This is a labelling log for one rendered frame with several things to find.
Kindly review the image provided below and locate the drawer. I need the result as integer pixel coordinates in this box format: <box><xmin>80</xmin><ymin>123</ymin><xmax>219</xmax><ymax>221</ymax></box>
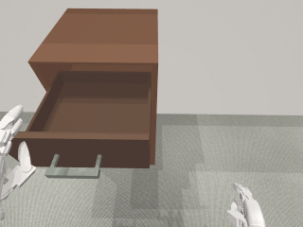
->
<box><xmin>9</xmin><ymin>70</ymin><xmax>152</xmax><ymax>168</ymax></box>

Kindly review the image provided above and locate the robot right hand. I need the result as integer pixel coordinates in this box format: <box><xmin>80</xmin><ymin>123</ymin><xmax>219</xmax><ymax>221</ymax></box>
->
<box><xmin>227</xmin><ymin>183</ymin><xmax>266</xmax><ymax>227</ymax></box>

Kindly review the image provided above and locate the cabinet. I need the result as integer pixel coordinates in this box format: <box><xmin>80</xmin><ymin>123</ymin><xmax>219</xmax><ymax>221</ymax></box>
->
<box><xmin>28</xmin><ymin>9</ymin><xmax>158</xmax><ymax>166</ymax></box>

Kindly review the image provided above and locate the robot left hand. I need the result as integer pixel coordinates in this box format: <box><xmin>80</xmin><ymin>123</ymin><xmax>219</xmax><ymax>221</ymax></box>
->
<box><xmin>0</xmin><ymin>104</ymin><xmax>36</xmax><ymax>206</ymax></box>

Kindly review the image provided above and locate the handle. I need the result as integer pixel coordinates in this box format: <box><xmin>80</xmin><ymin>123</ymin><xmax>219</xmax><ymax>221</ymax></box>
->
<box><xmin>45</xmin><ymin>154</ymin><xmax>102</xmax><ymax>179</ymax></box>

